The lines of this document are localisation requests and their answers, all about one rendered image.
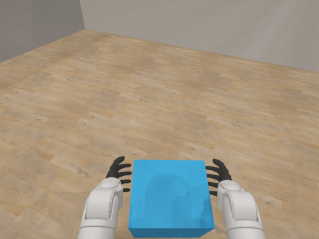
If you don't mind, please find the left robot forearm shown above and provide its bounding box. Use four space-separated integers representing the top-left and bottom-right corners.
77 177 123 239

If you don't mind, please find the carton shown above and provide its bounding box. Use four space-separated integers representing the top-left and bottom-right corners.
128 159 215 238

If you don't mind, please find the right robot hand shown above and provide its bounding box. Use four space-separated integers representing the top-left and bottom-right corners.
205 159 232 196

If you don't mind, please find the left robot hand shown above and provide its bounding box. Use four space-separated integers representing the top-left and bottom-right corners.
106 156 132 192

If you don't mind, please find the right robot forearm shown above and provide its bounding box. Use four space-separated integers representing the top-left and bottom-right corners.
217 180 266 239

